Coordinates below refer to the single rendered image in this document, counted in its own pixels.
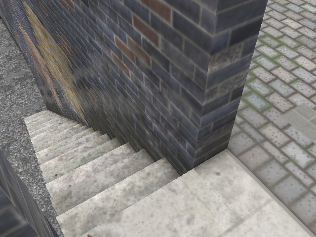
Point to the stairs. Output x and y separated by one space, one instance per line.
90 177

